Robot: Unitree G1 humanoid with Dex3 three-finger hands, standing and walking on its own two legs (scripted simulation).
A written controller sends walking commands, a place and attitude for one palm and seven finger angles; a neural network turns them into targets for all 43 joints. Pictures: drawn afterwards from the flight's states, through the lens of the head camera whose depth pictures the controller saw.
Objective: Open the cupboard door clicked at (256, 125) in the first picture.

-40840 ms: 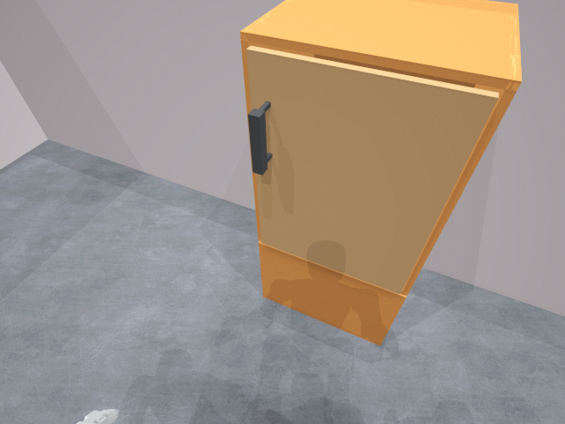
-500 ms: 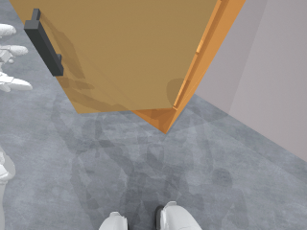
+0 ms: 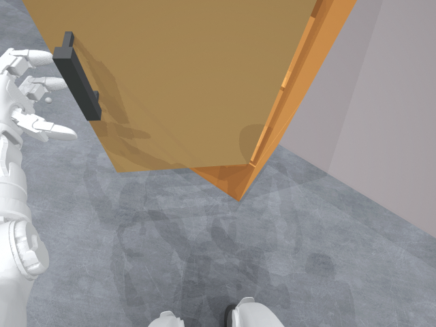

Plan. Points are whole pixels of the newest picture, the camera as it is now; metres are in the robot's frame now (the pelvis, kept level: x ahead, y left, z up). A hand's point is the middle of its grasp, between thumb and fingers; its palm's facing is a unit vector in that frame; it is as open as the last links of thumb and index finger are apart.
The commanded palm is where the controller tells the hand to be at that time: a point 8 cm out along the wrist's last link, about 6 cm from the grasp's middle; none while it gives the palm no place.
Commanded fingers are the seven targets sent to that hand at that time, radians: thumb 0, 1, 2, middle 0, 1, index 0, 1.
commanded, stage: slide the fingers in behind the handle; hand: left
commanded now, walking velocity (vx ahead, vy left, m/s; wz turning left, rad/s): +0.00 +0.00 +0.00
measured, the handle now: (82, 79) +0.54 +0.21 +0.09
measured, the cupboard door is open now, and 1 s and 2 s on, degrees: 41 41 41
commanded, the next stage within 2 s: close the thumb around the handle in 1.24 s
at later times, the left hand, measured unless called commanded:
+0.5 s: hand (82, 98) +0.49 +0.21 +0.09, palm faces +0.03 -1.00 -0.01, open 14.0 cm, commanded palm +0.46 +0.26 +0.09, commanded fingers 0.00 -0.50 0.30 -0.30 -1.20 -0.30 -1.20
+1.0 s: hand (92, 101) +0.48 +0.19 +0.09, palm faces +0.04 -1.00 -0.01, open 14.0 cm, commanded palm +0.46 +0.24 +0.09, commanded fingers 0.00 -0.50 0.30 -0.30 -1.20 -0.30 -1.20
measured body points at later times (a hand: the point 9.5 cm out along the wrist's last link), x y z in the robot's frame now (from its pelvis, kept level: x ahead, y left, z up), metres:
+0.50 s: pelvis -0.01 -0.02 +0.00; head +0.11 +0.00 +0.43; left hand +0.48 +0.26 +0.10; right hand +0.00 -0.29 -0.11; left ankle -0.04 +0.07 -0.69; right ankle +0.02 -0.13 -0.69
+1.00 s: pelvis -0.01 -0.02 +0.00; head +0.11 -0.01 +0.43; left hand +0.48 +0.24 +0.09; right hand +0.01 -0.29 -0.11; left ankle -0.04 +0.07 -0.69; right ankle +0.02 -0.13 -0.69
